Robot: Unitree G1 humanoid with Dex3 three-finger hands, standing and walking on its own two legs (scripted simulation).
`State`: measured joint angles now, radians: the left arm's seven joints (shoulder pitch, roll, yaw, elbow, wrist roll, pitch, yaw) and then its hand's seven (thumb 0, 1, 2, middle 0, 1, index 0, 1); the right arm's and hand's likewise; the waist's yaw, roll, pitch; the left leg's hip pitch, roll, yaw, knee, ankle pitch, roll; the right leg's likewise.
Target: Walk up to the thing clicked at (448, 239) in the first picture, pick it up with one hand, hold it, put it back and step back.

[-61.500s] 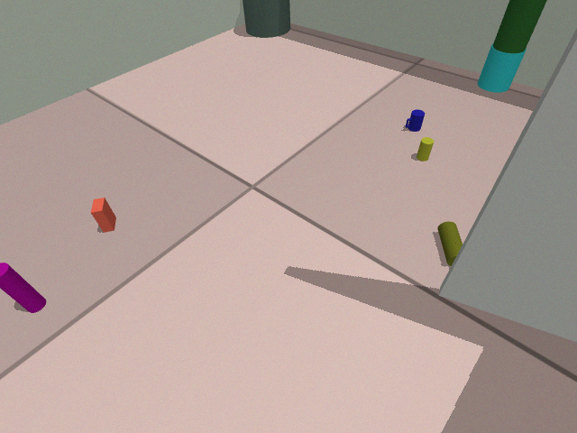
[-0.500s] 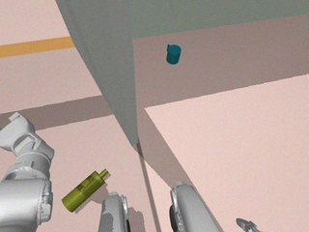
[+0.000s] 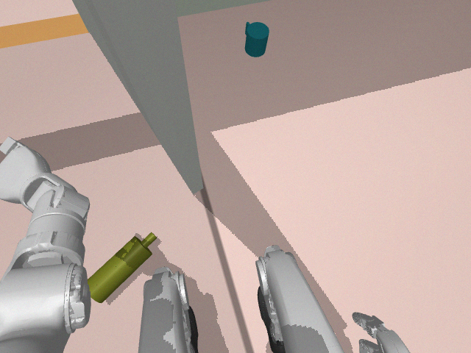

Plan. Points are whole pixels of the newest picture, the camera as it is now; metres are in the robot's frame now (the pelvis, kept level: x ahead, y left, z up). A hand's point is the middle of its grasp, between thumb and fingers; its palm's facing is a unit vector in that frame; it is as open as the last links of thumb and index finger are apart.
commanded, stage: go down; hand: left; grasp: from above
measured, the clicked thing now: (124, 262) +0.34 +0.29 -0.51
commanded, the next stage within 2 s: none
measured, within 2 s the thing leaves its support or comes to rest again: neither
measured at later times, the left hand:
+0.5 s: hand (34, 209) +0.41 +0.31 -0.08, palm faces -0.28 -0.25 -0.93, open 13.1 cm
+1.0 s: hand (25, 204) +0.42 +0.32 -0.07, palm faces -0.28 -0.28 -0.92, open 13.4 cm
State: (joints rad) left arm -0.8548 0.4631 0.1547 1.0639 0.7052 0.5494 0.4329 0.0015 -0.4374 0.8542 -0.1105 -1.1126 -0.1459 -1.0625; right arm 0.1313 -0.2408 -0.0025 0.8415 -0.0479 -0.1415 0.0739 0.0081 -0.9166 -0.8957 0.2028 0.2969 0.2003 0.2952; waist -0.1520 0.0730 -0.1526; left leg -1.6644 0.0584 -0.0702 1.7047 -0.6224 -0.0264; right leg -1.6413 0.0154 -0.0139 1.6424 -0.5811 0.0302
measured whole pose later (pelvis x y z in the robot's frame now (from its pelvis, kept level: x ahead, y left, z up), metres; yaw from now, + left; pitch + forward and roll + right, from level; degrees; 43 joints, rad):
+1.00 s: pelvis +0.02 +0.00 +0.04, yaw +1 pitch +32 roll -4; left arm -0.77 0.49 0.11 1.23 0.81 0.36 0.37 0.00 -0.42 0.84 -0.12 -1.15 -0.17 -1.09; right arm 0.25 -0.23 0.01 0.80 -0.04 -0.15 0.03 0.01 -0.91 -0.90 0.21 0.30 0.20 0.30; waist -0.13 0.06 -0.19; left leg -1.52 0.05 -0.07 1.57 -0.61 -0.02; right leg -1.48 0.01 -0.03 1.50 -0.58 0.03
